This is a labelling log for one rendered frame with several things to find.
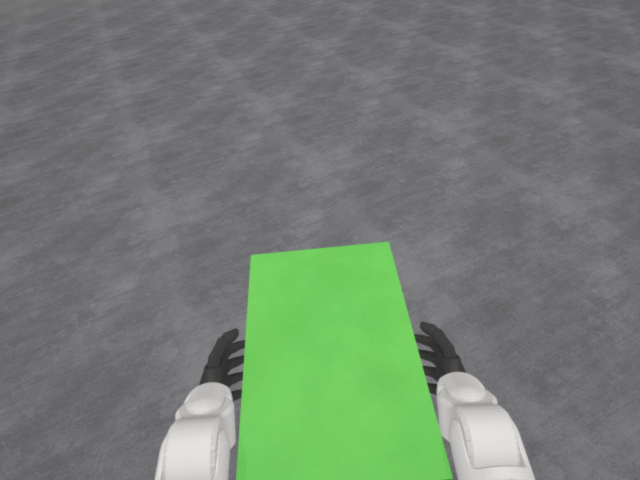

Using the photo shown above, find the robot left forearm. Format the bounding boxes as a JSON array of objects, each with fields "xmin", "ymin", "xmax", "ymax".
[{"xmin": 155, "ymin": 382, "xmax": 236, "ymax": 480}]

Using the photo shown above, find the robot right forearm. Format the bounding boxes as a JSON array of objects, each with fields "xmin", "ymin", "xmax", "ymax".
[{"xmin": 436, "ymin": 372, "xmax": 535, "ymax": 480}]

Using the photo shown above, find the carton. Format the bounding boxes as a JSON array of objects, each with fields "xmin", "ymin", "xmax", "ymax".
[{"xmin": 236, "ymin": 242, "xmax": 453, "ymax": 480}]

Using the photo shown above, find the robot right hand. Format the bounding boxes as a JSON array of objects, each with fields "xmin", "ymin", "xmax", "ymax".
[{"xmin": 414, "ymin": 322, "xmax": 466, "ymax": 395}]

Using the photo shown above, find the robot left hand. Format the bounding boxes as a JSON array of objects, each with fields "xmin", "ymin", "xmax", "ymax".
[{"xmin": 199, "ymin": 328, "xmax": 245, "ymax": 401}]

